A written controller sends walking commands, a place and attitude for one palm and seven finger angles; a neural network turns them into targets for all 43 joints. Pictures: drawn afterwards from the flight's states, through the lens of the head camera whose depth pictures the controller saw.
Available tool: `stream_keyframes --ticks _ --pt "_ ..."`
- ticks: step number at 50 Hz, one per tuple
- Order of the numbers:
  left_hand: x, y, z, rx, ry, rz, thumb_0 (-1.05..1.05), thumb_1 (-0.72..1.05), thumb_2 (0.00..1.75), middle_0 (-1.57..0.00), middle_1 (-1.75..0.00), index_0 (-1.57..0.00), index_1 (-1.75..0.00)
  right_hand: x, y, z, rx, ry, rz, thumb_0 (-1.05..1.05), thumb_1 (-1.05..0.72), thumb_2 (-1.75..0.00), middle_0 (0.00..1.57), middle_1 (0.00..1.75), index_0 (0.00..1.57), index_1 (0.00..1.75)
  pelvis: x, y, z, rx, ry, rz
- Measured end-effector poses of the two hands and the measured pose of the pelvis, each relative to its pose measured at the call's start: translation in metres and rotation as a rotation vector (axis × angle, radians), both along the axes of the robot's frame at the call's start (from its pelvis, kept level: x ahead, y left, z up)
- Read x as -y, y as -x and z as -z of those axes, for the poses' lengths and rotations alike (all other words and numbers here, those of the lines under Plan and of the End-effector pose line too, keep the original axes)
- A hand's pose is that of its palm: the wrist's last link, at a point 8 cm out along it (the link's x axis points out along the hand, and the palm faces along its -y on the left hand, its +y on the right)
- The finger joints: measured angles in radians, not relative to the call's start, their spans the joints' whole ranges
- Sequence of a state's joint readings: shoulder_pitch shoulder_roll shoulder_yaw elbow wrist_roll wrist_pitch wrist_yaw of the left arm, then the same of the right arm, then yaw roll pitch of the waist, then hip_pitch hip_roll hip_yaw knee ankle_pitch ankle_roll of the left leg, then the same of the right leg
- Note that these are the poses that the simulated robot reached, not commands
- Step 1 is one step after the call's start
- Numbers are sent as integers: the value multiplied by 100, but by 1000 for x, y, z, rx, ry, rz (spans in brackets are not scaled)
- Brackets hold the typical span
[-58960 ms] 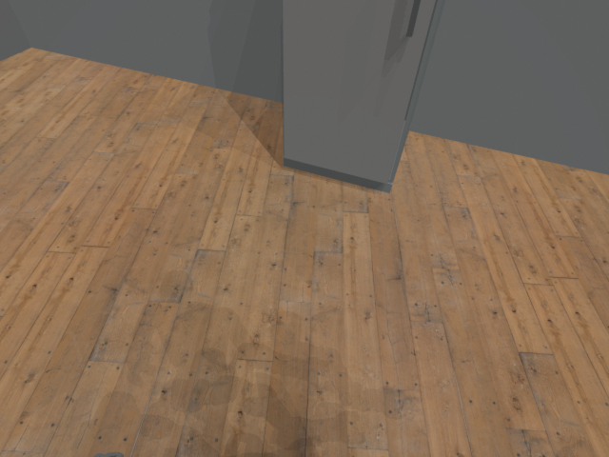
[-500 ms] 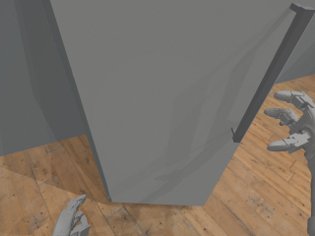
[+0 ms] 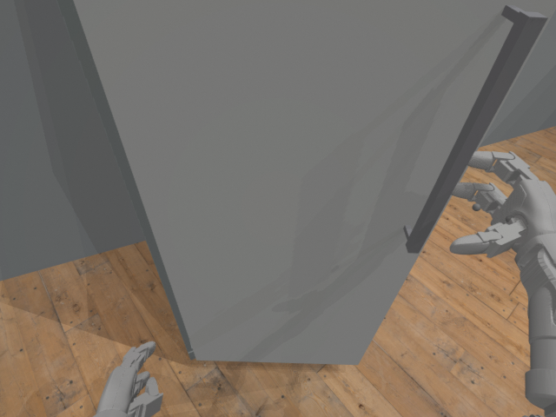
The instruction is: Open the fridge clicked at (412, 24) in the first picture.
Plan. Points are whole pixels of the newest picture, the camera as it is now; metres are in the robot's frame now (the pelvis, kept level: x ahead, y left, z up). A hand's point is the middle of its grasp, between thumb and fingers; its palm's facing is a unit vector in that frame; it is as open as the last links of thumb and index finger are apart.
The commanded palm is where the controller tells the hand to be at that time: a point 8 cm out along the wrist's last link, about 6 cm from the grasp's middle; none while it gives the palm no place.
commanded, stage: feel for the door with the fingertips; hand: right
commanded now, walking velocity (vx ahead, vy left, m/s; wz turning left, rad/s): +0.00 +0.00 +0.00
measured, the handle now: (450, 157) +0.43 -0.23 +0.20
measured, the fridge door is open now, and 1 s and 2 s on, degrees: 25 25 25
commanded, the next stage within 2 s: slide the fingers in behind the handle in 0.26 s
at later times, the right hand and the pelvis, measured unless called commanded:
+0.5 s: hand (480, 204) +0.36 -0.25 +0.18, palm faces +0.06 +1.00 +0.00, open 14.0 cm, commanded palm +0.33 -0.29 +0.18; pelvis +0.00 +0.00 +0.00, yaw +1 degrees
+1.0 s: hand (472, 209) +0.35 -0.24 +0.17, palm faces +0.05 +1.00 +0.00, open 13.9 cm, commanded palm +0.32 -0.28 +0.18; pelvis +0.00 +0.00 +0.00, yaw +0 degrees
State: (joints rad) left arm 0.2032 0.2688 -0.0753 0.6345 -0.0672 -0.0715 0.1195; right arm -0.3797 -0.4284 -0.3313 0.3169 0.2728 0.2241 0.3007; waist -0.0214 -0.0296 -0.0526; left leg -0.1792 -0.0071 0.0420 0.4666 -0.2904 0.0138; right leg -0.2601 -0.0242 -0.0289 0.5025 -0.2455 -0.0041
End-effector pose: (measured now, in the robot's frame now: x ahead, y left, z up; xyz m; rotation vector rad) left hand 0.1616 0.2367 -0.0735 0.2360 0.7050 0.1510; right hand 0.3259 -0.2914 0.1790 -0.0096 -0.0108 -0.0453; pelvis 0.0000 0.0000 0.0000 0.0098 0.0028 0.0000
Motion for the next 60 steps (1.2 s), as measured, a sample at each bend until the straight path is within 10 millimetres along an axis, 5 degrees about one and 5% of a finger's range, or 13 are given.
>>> stream_keyframes --ticks 25,60 --pt "-13 15 4 -38 -4 -45 2 90 90 -20 -30 -20 -30 8 -7 2 -5 -6 14 -1 50 -30 30 120 30 120 -2 -4 0 -8 1 -11" --pt "-1 0 1 -9 7 -11 2 90 90 -20 -30 -20 -30 -7 3 7 2 -1 25 -1 50 -30 27 119 26 119 1 -5 0 4 1 -6"
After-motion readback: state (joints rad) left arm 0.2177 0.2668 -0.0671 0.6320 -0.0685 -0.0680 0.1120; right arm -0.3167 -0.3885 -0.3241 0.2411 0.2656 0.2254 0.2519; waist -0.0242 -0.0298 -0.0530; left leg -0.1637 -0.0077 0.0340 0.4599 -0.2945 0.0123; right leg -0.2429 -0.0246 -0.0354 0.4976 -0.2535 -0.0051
